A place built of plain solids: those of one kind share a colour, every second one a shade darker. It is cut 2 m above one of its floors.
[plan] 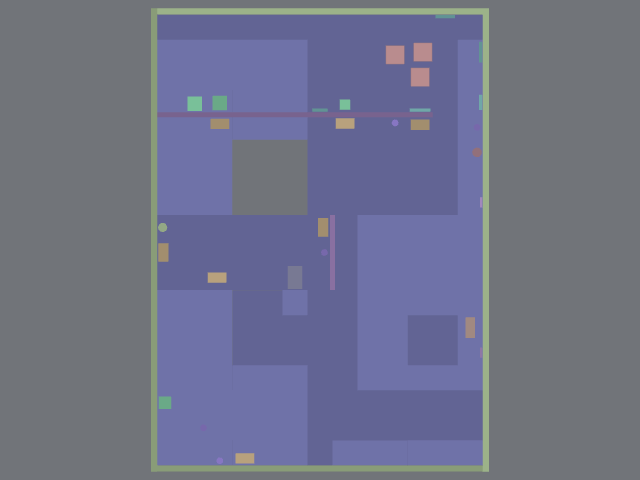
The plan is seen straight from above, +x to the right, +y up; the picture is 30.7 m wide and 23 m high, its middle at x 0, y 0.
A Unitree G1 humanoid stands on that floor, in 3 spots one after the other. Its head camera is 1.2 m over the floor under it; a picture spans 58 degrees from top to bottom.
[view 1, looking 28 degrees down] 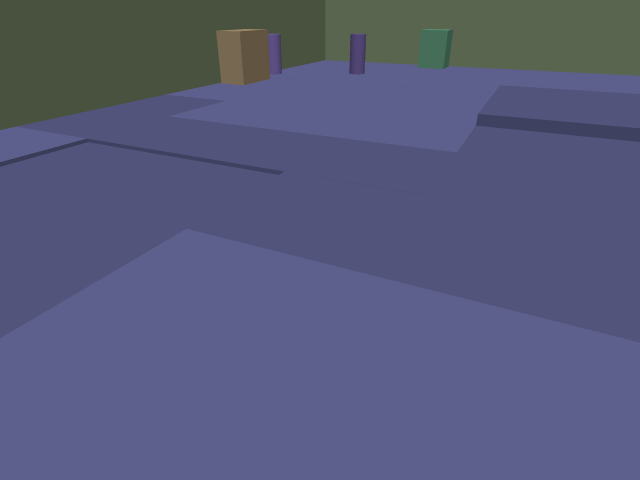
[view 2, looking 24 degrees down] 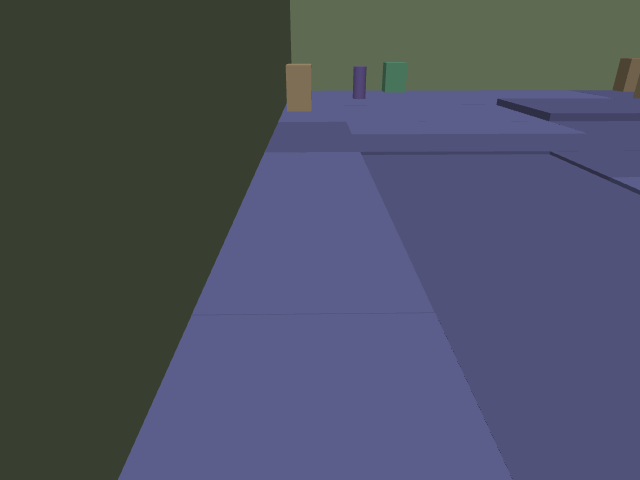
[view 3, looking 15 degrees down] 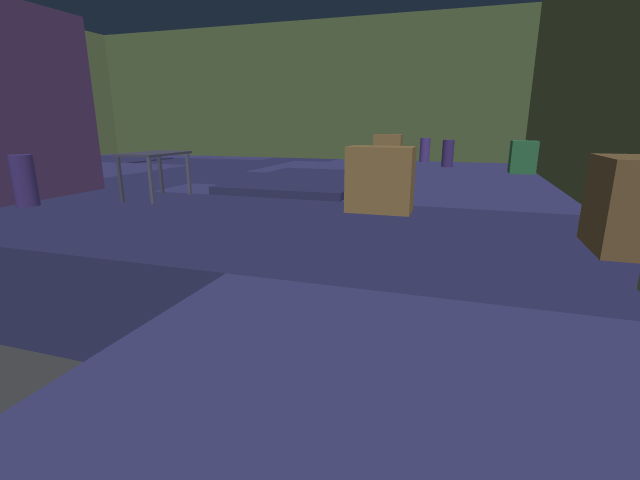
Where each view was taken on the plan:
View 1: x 3.60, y -5.40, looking -154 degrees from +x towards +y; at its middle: floor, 2.56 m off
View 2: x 6.00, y -10.20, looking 179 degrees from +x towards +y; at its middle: floor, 2.95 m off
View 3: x -6.00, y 4.20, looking -72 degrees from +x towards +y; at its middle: floor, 4.63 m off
